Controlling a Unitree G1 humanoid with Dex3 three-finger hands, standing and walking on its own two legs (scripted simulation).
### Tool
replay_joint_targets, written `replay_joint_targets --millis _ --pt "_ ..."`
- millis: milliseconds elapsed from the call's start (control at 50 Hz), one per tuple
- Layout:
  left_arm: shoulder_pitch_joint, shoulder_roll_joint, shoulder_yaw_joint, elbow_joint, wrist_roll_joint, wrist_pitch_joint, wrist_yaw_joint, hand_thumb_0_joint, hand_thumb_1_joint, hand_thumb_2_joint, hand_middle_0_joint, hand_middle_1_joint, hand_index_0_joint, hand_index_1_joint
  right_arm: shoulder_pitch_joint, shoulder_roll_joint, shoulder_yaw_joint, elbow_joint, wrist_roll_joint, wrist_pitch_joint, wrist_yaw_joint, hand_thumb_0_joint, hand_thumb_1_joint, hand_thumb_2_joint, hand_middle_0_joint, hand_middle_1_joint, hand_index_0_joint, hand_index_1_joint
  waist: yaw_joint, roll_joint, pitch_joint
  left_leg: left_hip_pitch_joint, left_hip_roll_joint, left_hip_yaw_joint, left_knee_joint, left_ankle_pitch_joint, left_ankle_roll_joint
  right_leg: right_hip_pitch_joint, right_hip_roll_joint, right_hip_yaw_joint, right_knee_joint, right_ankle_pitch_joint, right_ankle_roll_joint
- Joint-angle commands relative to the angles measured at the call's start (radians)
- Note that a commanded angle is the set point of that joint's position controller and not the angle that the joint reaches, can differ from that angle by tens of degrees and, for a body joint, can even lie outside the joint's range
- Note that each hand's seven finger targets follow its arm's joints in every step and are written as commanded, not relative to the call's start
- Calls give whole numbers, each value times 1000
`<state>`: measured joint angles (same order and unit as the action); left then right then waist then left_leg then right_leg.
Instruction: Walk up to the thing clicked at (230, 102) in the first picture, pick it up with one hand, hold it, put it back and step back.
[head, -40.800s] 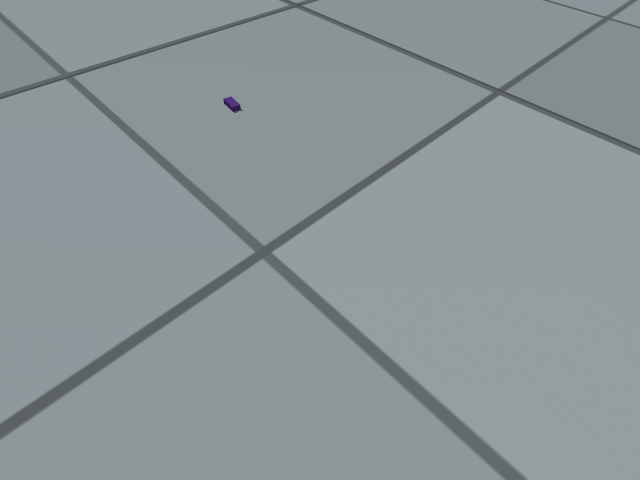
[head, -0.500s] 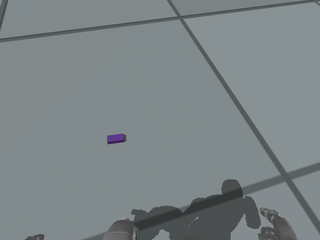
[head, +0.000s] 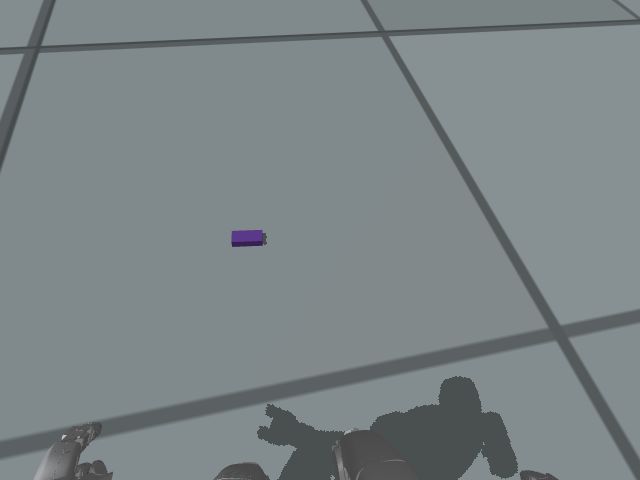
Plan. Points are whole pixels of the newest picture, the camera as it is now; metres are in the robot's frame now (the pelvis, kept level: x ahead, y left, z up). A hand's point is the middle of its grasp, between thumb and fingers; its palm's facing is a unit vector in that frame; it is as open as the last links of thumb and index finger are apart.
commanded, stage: step back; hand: left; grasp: from above
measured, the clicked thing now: (247, 238) +0.94 +0.20 -0.75
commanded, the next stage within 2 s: stand in 1.38 s
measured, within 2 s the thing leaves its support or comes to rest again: neither
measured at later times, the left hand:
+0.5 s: hand out of the picture -0.07 +0.27 -0.15, palm faces +0.03 -0.91 -0.42, open 7.4 cm
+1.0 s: hand out of the picture -0.09 +0.25 -0.15, palm faces +0.03 -0.95 -0.32, open 7.4 cm
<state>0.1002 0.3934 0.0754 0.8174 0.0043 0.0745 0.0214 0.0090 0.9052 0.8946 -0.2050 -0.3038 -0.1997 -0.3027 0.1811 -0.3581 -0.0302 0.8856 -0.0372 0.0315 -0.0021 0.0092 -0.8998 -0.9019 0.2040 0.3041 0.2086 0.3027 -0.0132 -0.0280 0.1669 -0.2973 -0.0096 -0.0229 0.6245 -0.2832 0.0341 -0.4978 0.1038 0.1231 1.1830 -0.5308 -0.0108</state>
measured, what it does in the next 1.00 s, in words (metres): walks backwards: right foot, then left foot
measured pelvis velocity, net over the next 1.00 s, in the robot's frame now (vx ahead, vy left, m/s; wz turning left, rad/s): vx -0.16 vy -0.01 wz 0.01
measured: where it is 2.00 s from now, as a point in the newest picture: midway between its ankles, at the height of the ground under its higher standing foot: outside the picture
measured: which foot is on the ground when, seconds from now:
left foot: down 0.00-0.22, up 0.24-0.46, down 0.48-1.00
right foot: up 0.00-0.18, down 0.20-1.00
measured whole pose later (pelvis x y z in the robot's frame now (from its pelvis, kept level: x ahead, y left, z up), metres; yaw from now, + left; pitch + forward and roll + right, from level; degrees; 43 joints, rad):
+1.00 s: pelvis -0.16 -0.01 +0.00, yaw +0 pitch -2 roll +0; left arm 0.17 0.36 0.04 1.03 0.01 0.00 -0.02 0.01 0.90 0.89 -0.21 -0.30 -0.20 -0.30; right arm 0.20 -0.35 -0.04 1.04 -0.03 -0.03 0.01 0.01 -0.90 -0.90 0.20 0.30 0.20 0.30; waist 0.02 -0.02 0.04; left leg -0.21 -0.03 -0.02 0.56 -0.31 0.02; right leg -0.23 -0.02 0.01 0.56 -0.30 0.00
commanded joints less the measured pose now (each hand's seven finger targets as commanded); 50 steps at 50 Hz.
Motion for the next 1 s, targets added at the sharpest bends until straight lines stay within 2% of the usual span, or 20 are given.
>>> replay_joint_targets --millis 0,100,160,180,200,220,280,380,440,460,480,500,560,680,700,740,760,860,920,980 --pt "70 162 54 -55 12 -32 6 0 900 900 -200 -300 -200 -300 -55 -251 -77 -111 -5 -21 -27 0 -900 -900 200 300 200 300 25 166 -164 112 250 -202 -164 472 210 38 -36 1 -54 -16 34" --pt "99 154 41 -27 14 -52 1 0 900 900 -200 -300 -200 -300 -32 -288 -86 -113 2 2 -20 0 -900 -900 200 300 200 300 1 249 -247 200 259 -210 -118 443 185 162 -82 -96 -524 66 26" --pt "199 197 54 31 34 -63 0 0 900 900 -200 -300 -200 -300 -74 -264 -74 -121 19 21 -12 0 -900 -900 200 300 200 300 46 166 -270 -21 187 -153 -33 203 77 384 -109 -61 -758 274 -27" --pt "199 270 76 19 45 -67 -2 0 900 900 -200 -300 -200 -300 -69 -210 -60 -137 23 18 -10 0 -900 -900 200 300 200 300 46 -47 -226 -235 44 -106 109 -55 10 414 -277 206 -806 220 -85" --pt "114 378 98 -9 43 -59 -3 0 900 900 -200 -300 -200 -300 -116 -201 -68 -146 25 21 -29 0 -900 -900 200 300 200 300 91 -253 -165 -211 -74 -74 365 -328 -35 140 -519 413 -903 241 -263" --pt "57 371 93 -42 40 -67 2 0 900 900 -200 -300 -200 -300 -114 -240 -85 -140 21 26 -32 0 -900 -900 200 300 200 300 63 -192 -104 -176 -40 -177 516 -323 -49 12 -553 442 -916 249 -297" --pt "-78 242 63 -60 44 -76 14 0 900 900 -200 -300 -200 -300 -6 -234 -79 -79 32 17 -23 0 -900 -900 200 300 200 300 -24 -50 -118 -141 -89 -144 592 -170 -48 80 -354 89 -768 411 -194" --pt "68 265 77 -22 58 -82 4 0 900 900 -200 -300 -200 -300 -56 -220 -73 -81 4 -15 -6 0 -900 -900 200 300 200 300 87 -166 -153 -187 -10 -24 171 -256 -50 341 -353 143 -778 28 -183" --pt "44 257 56 -12 40 -67 -12 0 900 900 -200 -300 -200 -300 50 -193 -82 4 7 -41 -4 0 -900 -900 200 300 200 300 29 -133 -167 136 -33 48 -251 -112 -20 189 -308 65 -696 32 -132" --pt "84 197 32 -9 38 -63 -13 0 900 900 -200 -300 -200 -300 82 -220 -95 25 -7 -50 -9 0 -900 -900 200 300 200 300 19 -12 -186 276 16 -79 -296 -112 -5 68 -260 15 -562 45 -85" --pt "73 112 7 -20 19 -66 -21 0 900 900 -200 -300 -200 -300 58 -288 -102 13 -19 -60 -12 0 -900 -900 200 300 200 300 14 230 -183 293 266 -491 -406 -372 83 -120 -130 -96 -393 8 -6" --pt "-26 219 42 -2 24 -69 -9 0 900 900 -200 -300 -200 -300 15 -383 -110 -1 -10 -61 -7 0 -900 -900 200 300 200 300 -29 199 -100 -26 378 -607 -460 -574 204 -9 -160 -40 -313 -61 5" --pt "39 189 33 49 9 -76 -31 0 900 900 -200 -300 -200 -300 -90 -256 -70 -8 -10 -86 -12 0 -900 -900 200 300 200 300 43 114 -74 2 223 -309 -366 -285 111 70 -150 -33 -311 107 -9" --pt "89 162 38 112 29 -105 -29 0 900 900 -200 -300 -200 -300 -59 -233 -71 10 1 -55 2 0 -900 -900 200 300 200 300 47 147 -105 -81 158 -155 -221 -194 56 399 -84 -141 -785 212 -18" --pt "112 186 49 124 35 -111 -22 0 900 900 -200 -300 -200 -300 -42 -198 -59 7 7 -53 0 0 -900 -900 200 300 200 300 57 84 -125 -152 128 -125 -136 -153 29 500 -118 -61 -801 234 -26" --pt "90 291 59 119 39 -124 -20 0 900 900 -200 -300 -200 -300 -50 -179 -58 13 13 -48 -4 0 -900 -900 200 300 200 300 59 -115 -100 -148 -10 -40 133 -280 -26 290 -400 340 -969 -214 -165" --pt "29 283 57 94 37 -127 -22 0 900 900 -200 -300 -200 -300 -8 -201 -67 32 11 -49 -2 0 -900 -900 200 300 200 300 32 -75 -72 -93 15 -59 172 -259 -35 206 -438 356 -973 -247 -201" --pt "-35 212 26 91 26 -117 -24 0 900 900 -200 -300 -200 -300 64 -168 -61 92 10 -75 1 0 -900 -900 200 300 200 300 -12 -91 -149 135 14 -19 -171 -34 -14 171 -289 59 -813 162 -103" --pt "-23 155 6 117 1 -108 -30 0 900 900 -200 -300 -200 -300 -39 -249 -70 77 3 -88 -5 0 -900 -900 200 300 200 300 29 101 -130 62 229 -326 -336 -125 80 188 -128 -98 -630 165 -12" --pt "-17 160 3 142 9 -119 -24 0 900 900 -200 -300 -200 -300 -84 -230 -58 79 6 -88 -3 0 -900 -900 200 300 200 300 43 128 -140 65 195 -215 -279 169 56 308 -156 -79 -722 281 -24"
